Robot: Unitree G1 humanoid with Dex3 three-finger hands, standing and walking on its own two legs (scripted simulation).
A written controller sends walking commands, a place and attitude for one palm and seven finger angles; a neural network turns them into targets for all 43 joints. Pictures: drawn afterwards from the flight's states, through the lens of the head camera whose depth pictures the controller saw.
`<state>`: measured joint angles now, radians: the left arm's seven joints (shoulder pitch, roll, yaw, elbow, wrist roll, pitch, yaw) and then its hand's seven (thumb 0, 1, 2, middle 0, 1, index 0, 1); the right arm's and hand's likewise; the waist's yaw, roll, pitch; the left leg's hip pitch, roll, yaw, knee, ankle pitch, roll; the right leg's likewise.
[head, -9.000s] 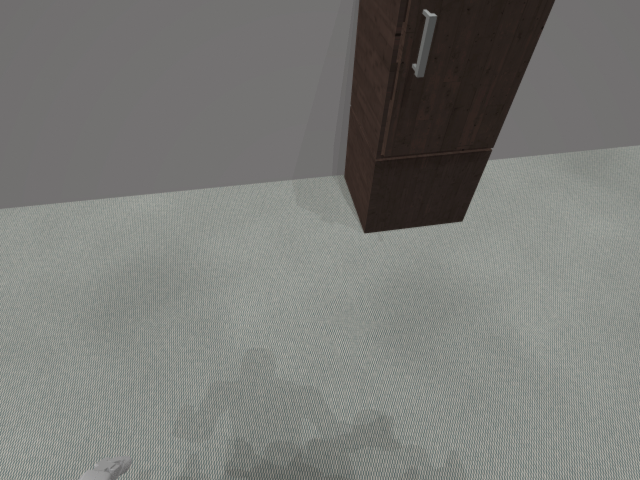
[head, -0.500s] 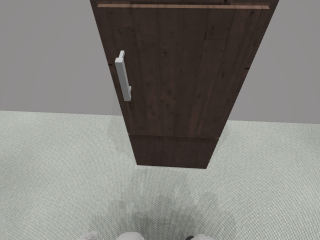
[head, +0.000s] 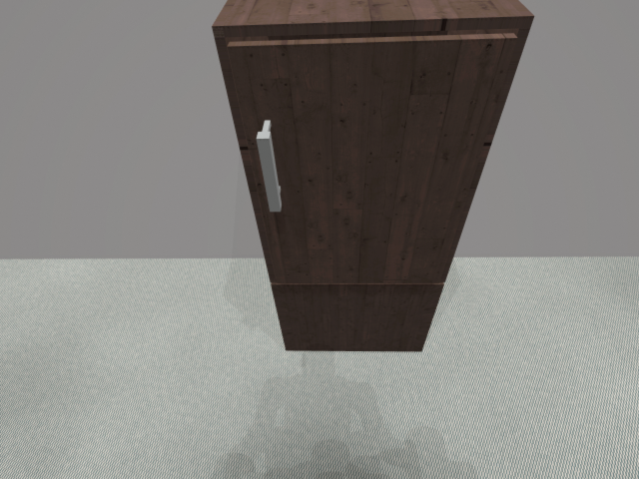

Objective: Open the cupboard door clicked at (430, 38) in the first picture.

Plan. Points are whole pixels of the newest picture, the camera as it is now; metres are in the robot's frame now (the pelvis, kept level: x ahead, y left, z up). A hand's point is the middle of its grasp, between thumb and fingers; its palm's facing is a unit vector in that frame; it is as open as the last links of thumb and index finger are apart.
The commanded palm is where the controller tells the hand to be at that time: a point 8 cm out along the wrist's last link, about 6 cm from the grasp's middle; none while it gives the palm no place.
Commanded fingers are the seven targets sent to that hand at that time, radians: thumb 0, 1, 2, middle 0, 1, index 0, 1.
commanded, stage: come to a stop and stand still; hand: left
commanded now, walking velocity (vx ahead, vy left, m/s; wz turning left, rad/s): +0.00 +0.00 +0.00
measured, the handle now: (271, 167) +0.61 +0.14 +0.06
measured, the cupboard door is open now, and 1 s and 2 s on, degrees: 0 0 0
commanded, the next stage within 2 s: look again from close up in 0.18 s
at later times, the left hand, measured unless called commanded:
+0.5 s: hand out of the picture +0.04 +0.18 -0.16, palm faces +0.04 -0.98 -0.21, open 7.3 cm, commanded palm none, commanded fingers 0.00 0.90 0.90 -0.20 -0.30 -0.20 -0.30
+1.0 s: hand (182, 441) +0.18 +0.19 -0.04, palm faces +0.31 -0.93 -0.17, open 7.4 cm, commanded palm +0.14 +0.23 -0.05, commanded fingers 0.00 0.69 0.81 -0.22 -0.44 -0.22 -0.44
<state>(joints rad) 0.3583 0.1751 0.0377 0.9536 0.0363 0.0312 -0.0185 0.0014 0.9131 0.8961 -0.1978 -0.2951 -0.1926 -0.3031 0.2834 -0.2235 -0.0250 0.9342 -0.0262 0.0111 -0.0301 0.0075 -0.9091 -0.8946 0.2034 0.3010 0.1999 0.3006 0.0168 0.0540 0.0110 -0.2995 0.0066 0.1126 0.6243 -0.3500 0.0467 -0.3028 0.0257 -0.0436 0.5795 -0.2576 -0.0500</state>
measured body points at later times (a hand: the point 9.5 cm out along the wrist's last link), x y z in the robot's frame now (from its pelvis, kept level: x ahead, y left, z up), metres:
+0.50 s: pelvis +0.02 +0.00 +0.01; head +0.03 -0.02 +0.46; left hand +0.04 +0.23 -0.14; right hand +0.02 -0.22 -0.15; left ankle +0.02 +0.10 -0.73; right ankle +0.03 -0.09 -0.73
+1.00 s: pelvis +0.02 -0.01 +0.01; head +0.03 -0.04 +0.45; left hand +0.16 +0.24 -0.03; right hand +0.12 -0.26 -0.13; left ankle +0.02 +0.10 -0.73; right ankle +0.03 -0.09 -0.73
